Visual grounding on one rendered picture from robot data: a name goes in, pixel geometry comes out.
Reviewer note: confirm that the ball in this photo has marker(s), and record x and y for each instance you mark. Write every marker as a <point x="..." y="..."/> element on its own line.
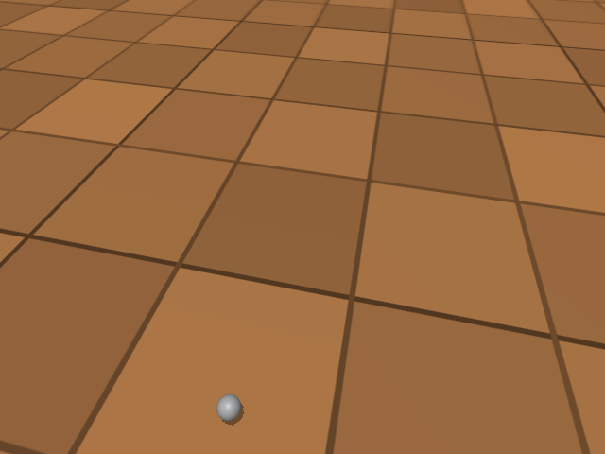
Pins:
<point x="228" y="407"/>

